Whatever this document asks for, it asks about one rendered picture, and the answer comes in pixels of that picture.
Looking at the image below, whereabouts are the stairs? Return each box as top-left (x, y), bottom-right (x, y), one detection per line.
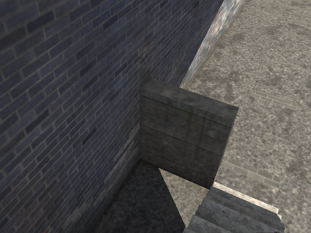
top-left (183, 182), bottom-right (286, 233)

